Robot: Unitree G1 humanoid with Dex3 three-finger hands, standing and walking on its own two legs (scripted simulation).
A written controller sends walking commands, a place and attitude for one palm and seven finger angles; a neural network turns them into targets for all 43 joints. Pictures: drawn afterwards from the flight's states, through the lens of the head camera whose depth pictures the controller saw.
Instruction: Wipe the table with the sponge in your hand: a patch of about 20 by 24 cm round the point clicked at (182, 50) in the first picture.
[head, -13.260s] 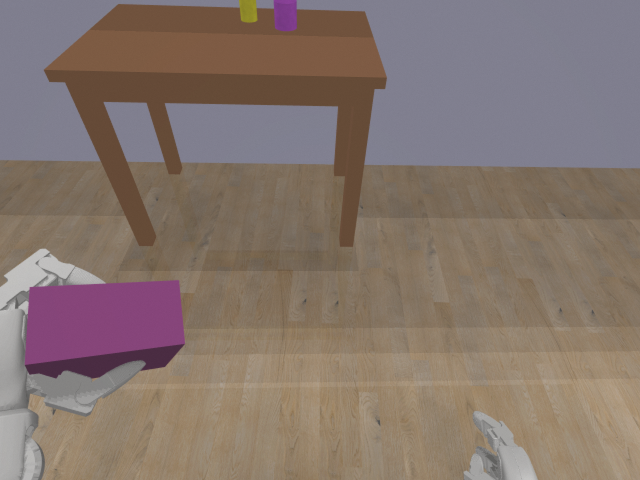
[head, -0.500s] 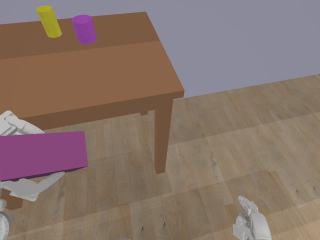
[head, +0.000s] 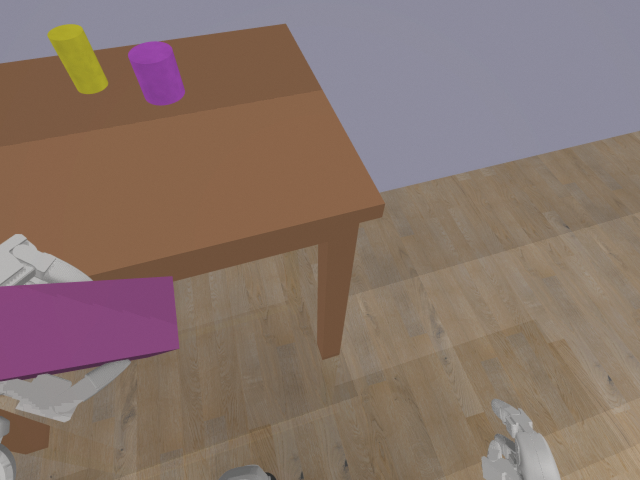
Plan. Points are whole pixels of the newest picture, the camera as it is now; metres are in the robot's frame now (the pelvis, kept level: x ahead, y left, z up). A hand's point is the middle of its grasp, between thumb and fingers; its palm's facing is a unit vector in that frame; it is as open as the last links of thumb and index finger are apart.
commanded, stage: come to a stop and stand still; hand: left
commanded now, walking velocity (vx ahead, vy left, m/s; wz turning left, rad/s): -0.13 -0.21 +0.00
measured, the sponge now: (113, 326) +0.23 +0.20 +0.15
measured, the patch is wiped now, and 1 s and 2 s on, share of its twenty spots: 0.00 0.00 0.00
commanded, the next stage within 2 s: look again from close up in 1.18 s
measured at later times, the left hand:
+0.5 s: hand (74, 367) +0.18 +0.20 +0.17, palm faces +0.35 -0.84 -0.41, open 9.9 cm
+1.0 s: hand (33, 440) +0.14 +0.21 +0.16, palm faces +0.38 -0.85 -0.37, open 9.9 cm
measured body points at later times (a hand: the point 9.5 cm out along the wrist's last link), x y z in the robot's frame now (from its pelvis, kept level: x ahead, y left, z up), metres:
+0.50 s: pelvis -0.03 -0.02 +0.00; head -0.01 -0.04 +0.45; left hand +0.16 +0.25 +0.19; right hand +0.12 -0.25 -0.10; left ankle -0.03 +0.11 -0.69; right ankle -0.02 -0.09 -0.73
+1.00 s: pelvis -0.08 -0.02 +0.00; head -0.08 -0.02 +0.45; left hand +0.11 +0.26 +0.18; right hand +0.08 -0.24 -0.09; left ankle -0.06 +0.10 -0.73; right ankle -0.02 -0.09 -0.73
